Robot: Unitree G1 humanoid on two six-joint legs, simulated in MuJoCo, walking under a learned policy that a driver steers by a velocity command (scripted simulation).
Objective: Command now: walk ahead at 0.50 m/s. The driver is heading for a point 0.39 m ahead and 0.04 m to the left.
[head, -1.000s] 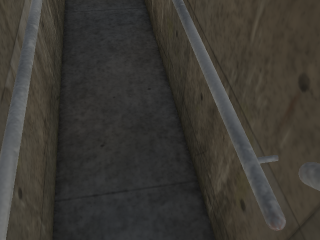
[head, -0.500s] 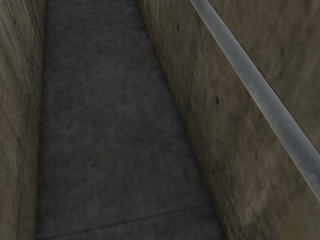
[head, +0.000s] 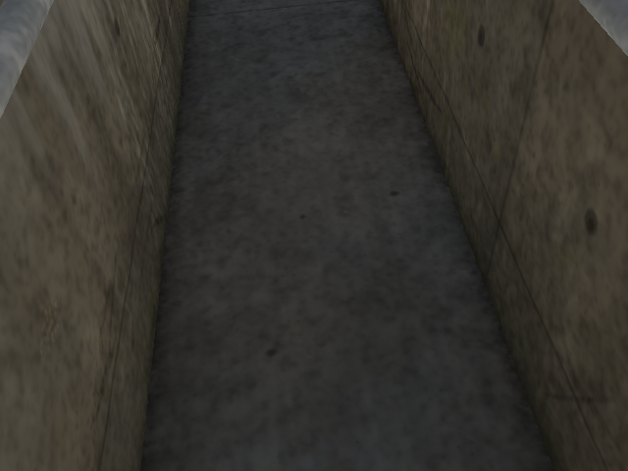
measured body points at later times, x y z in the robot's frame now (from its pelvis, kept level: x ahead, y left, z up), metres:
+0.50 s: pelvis +0.25 +0.06 -0.01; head +0.30 +0.08 +0.43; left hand +0.39 +0.26 -0.15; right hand +0.13 -0.17 -0.14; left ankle +0.06 +0.15 -0.72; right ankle +0.43 -0.08 -0.67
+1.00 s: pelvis +0.46 +0.07 +0.01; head +0.48 +0.07 +0.46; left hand +0.51 +0.31 -0.13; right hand +0.58 -0.15 -0.13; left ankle +0.50 +0.21 -0.72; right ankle +0.43 -0.05 -0.72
